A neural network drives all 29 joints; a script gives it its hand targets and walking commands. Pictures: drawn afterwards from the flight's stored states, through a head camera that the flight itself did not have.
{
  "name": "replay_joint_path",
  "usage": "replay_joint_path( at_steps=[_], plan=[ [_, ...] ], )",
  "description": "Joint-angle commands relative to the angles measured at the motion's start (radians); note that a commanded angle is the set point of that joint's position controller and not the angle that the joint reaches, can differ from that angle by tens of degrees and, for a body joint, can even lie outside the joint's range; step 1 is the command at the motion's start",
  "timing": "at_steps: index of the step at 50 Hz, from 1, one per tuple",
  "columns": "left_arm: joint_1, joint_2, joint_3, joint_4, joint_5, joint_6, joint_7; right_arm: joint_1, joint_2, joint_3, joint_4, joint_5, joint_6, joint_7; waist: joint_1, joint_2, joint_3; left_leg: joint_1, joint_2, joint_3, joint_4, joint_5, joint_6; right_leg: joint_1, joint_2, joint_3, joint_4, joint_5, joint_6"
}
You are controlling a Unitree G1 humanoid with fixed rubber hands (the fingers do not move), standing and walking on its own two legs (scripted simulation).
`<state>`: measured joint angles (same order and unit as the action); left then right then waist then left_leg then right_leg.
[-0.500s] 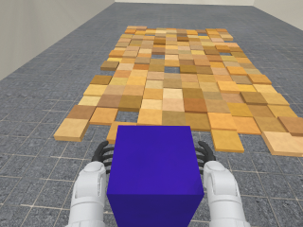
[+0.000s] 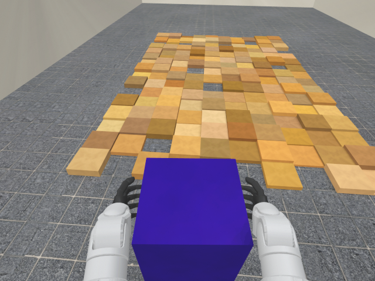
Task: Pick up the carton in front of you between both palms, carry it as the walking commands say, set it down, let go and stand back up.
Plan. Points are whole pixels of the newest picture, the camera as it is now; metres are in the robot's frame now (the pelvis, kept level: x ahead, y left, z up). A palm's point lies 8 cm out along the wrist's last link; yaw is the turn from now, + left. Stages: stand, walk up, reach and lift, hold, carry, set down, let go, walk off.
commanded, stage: hold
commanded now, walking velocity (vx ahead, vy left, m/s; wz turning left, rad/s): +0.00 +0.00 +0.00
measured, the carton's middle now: (189, 223) +0.30 +0.00 -0.02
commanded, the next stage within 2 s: carry in 0.06 s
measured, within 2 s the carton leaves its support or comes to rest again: neither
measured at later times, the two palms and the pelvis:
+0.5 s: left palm (128, 172) +0.38 +0.15 +0.07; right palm (250, 173) +0.38 -0.15 +0.06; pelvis +0.12 +0.00 -0.02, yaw +2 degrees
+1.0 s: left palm (142, 102) +0.68 +0.15 +0.09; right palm (231, 103) +0.66 -0.14 +0.10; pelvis +0.40 +0.02 -0.01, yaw -1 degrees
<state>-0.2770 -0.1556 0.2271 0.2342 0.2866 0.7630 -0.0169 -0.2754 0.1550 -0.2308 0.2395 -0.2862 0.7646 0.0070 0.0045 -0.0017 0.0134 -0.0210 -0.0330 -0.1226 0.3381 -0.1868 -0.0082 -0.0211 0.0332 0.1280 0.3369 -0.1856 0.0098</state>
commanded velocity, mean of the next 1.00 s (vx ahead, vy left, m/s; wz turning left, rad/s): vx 0.49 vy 0.00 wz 0.00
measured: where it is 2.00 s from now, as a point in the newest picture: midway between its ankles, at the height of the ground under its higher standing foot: (185, 180)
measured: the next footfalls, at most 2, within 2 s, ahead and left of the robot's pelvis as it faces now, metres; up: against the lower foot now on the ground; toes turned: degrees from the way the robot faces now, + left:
left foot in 0.66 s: +0.30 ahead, +0.10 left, +0.00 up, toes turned +10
right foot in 1.10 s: +0.65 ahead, -0.09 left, +0.00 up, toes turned -10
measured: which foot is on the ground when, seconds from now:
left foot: down 0.00-0.48, up 0.50-0.64, down 0.66-1.00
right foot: down 0.00-0.68, up 0.70-1.00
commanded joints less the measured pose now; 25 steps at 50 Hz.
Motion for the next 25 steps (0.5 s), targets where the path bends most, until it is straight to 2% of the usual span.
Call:
replay_joint_path(
  at_steps=[1,2,3,4,5,6,9,10,12,14,15,16,17,18,19,20,21,22,23,24,25],
  plan=[
    [-0.444,-0.899,-0.512,-0.017,-0.251,-0.026,-0.219,-0.462,0.891,0.52,-0.03,0.259,-0.029,0.23,0.0,0.003,-0.198,0.03,-0.058,0.056,-0.041,0.177,-0.012,0.026,0.06,-0.058,-0.043,0.164,0.009],
    [-0.445,-0.899,-0.512,-0.017,-0.252,-0.026,-0.219,-0.462,0.891,0.52,-0.031,0.259,-0.029,0.23,0.0,0.003,-0.198,0.029,-0.058,0.056,-0.041,0.175,-0.012,0.026,0.06,-0.058,-0.043,0.163,0.009],
    [-0.463,-0.902,-0.529,-0.02,-0.254,-0.023,-0.221,-0.486,0.912,0.529,-0.024,0.265,-0.028,0.232,-0.001,-0.008,-0.187,-0.106,0.106,0.02,0.04,-0.003,0.009,-0.098,-0.111,-0.03,0.045,0.007,-0.01],
    [-0.456,-0.907,-0.531,-0.019,-0.266,-0.023,-0.221,-0.481,0.904,0.539,-0.031,0.274,-0.028,0.232,-0.008,-0.005,-0.213,-0.146,0.113,-0.005,0.023,-0.235,0.018,-0.14,-0.113,0.009,0.021,-0.231,-0.019],
    [-0.461,-0.915,-0.555,-0.045,-0.279,-0.022,-0.218,-0.489,0.91,0.566,-0.055,0.29,-0.027,0.231,-0.004,-0.001,-0.177,-0.209,0.103,-0.013,0.0,-0.439,0.022,-0.196,-0.106,0.015,-0.007,-0.442,-0.025],
    [-0.476,-0.914,-0.581,-0.076,-0.294,-0.018,-0.214,-0.502,0.912,0.59,-0.086,0.307,-0.024,0.228,0.0,-0.004,-0.155,-0.248,0.091,-0.005,0.007,-0.522,0.026,-0.234,-0.101,0.016,-0.008,-0.533,-0.032],
    [-0.465,-0.912,-0.66,-0.167,-0.349,0.017,-0.195,-0.498,0.909,0.668,-0.177,0.357,0.013,0.21,0.003,-0.026,-0.237,-0.24,0.09,0.054,0.094,-0.323,0.019,-0.202,-0.133,0.003,0.02,-0.369,-0.041],
    [-0.453,-0.904,-0.689,-0.199,-0.367,0.038,-0.188,-0.484,0.901,0.696,-0.21,0.376,0.035,0.204,0.002,-0.039,-0.275,-0.238,0.089,0.07,0.12,-0.302,0.019,-0.191,-0.148,0.013,0.017,-0.368,-0.05],
    [-0.451,-0.871,-0.732,-0.266,-0.397,0.09,-0.175,-0.482,0.872,0.743,-0.276,0.411,0.087,0.192,0.001,-0.064,-0.277,-0.276,0.089,0.094,0.147,-0.343,0.02,-0.207,-0.176,0.042,-0.002,-0.452,-0.068],
    [-0.453,-0.834,-0.764,-0.317,-0.427,0.152,-0.162,-0.487,0.84,0.775,-0.325,0.446,0.15,0.181,-0.002,-0.062,-0.235,-0.294,0.1,0.097,0.133,-0.355,0.028,-0.253,-0.184,0.034,0.016,-0.47,-0.073],
    [-0.455,-0.82,-0.776,-0.336,-0.442,0.185,-0.157,-0.486,0.826,0.784,-0.341,0.463,0.183,0.176,-0.006,-0.033,-0.223,-0.262,0.124,0.07,0.104,-0.349,0.039,-0.297,-0.171,-0.002,0.071,-0.426,-0.067],
    [-0.446,-0.81,-0.789,-0.361,-0.459,0.217,-0.15,-0.464,0.815,0.795,-0.358,0.48,0.215,0.17,-0.015,0.04,-0.221,-0.186,0.174,-0.003,0.056,-0.351,0.062,-0.377,-0.139,-0.072,0.177,-0.348,-0.049],
    [-0.442,-0.814,-0.801,-0.384,-0.48,0.249,-0.146,-0.435,0.802,0.798,-0.369,0.493,0.243,0.165,-0.023,0.168,-0.229,-0.083,0.248,-0.125,-0.014,-0.328,0.102,-0.486,-0.086,-0.179,0.332,-0.259,-0.02],
    [-0.44,-0.819,-0.817,-0.416,-0.507,0.278,-0.146,-0.4,0.796,0.798,-0.382,0.499,0.266,0.156,-0.024,0.253,-0.208,-0.018,0.315,-0.233,-0.037,-0.196,0.159,-0.581,-0.054,-0.247,0.371,-0.274,0.005],
    [-0.446,-0.826,-0.832,-0.447,-0.537,0.301,-0.15,-0.384,0.803,0.804,-0.414,0.504,0.287,0.148,-0.024,0.242,-0.184,0.008,0.337,-0.247,-0.025,-0.043,0.189,-0.618,-0.053,-0.259,0.315,-0.305,0.009],
    [-0.434,-0.839,-0.843,-0.468,-0.563,0.32,-0.153,-0.385,0.811,0.813,-0.459,0.512,0.307,0.14,-0.02,0.192,-0.201,-0.006,0.326,-0.194,0.018,0.073,0.185,-0.551,-0.049,-0.27,0.233,-0.278,0.009],
    [-0.412,-0.85,-0.846,-0.486,-0.58,0.337,-0.155,-0.391,0.826,0.82,-0.505,0.524,0.327,0.135,-0.012,0.142,-0.247,-0.067,0.291,-0.094,0.084,0.093,0.153,-0.397,-0.046,-0.279,0.145,-0.214,0.006],
    [-0.382,-0.865,-0.845,-0.497,-0.583,0.35,-0.154,-0.385,0.83,0.827,-0.55,0.536,0.347,0.135,0.001,0.081,-0.304,-0.161,0.226,0.06,0.193,0.087,0.097,-0.208,-0.062,-0.253,0.068,-0.146,-0.011],
    [-0.334,-0.856,-0.831,-0.507,-0.566,0.359,-0.149,-0.396,0.838,0.85,-0.592,0.558,0.367,0.141,0.024,-0.088,-0.33,-0.352,0.134,0.218,0.446,0.182,0.026,0.017,-0.158,-0.071,0.007,-0.066,-0.067],
    [-0.285,-0.837,-0.82,-0.512,-0.546,0.368,-0.14,-0.395,0.846,0.859,-0.618,0.578,0.385,0.15,0.031,-0.319,-0.343,-0.651,0.072,0.303,0.639,0.002,-0.027,0.259,-0.331,0.15,0.039,0.336,-0.152],
    [-0.255,-0.837,-0.816,-0.538,-0.536,0.379,-0.131,-0.38,0.852,0.86,-0.621,0.589,0.395,0.159,0.035,-0.303,-0.294,-0.849,0.04,0.272,0.646,-0.35,-0.021,0.355,-0.396,0.245,0.011,0.565,-0.233]
  ],
)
